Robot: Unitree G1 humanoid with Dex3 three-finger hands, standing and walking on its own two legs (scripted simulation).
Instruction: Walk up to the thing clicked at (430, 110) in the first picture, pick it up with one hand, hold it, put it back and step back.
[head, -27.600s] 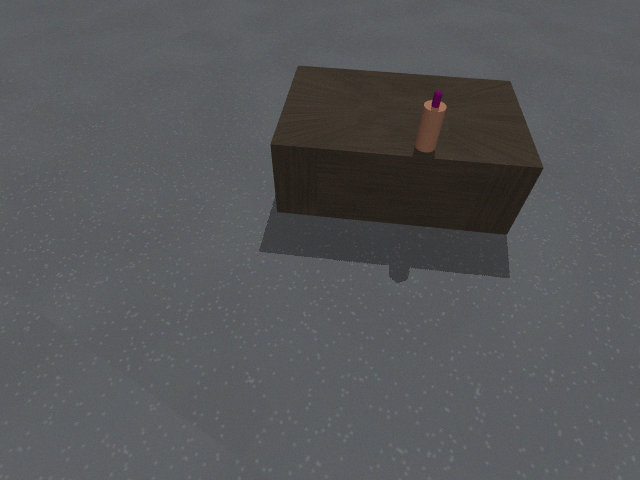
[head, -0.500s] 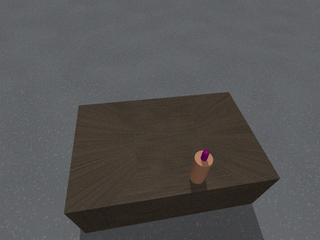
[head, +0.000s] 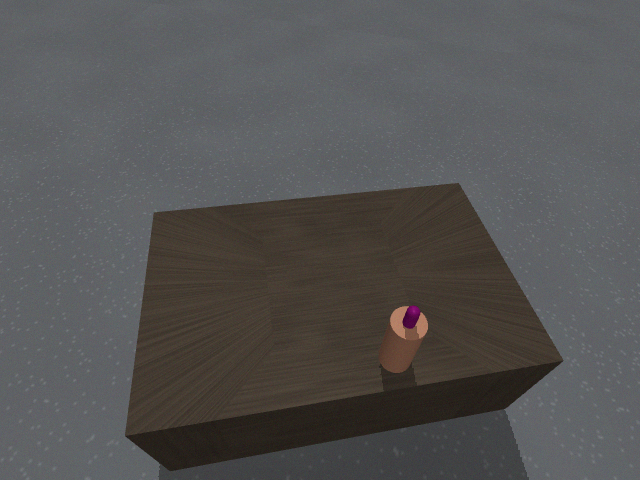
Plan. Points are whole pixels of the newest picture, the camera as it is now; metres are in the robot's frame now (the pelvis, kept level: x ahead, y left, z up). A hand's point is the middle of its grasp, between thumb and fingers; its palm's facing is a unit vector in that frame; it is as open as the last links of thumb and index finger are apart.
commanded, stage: stand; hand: right
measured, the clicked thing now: (403, 335) +0.46 -0.18 -0.31
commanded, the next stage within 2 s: step back in 0.64 s
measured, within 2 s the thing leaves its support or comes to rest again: neither
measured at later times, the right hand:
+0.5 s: hand out of the picture +0.07 -0.25 -0.16, palm faces +0.00 +0.94 -0.34, open 7.4 cm
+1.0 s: hand out of the picture +0.05 -0.31 -0.19, palm faces +0.00 +0.94 -0.33, open 7.4 cm
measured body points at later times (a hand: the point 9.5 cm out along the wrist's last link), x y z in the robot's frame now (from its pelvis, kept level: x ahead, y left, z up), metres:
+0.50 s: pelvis +0.00 +0.00 +0.00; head +0.01 +0.01 +0.45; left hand +0.06 +0.30 -0.14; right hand +0.07 -0.30 -0.13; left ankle +0.04 +0.13 -0.74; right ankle -0.06 -0.15 -0.74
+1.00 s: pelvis -0.08 -0.05 -0.02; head -0.02 -0.09 +0.42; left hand -0.02 +0.27 -0.13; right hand +0.05 -0.36 -0.17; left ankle +0.01 +0.11 -0.72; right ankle -0.09 -0.14 -0.74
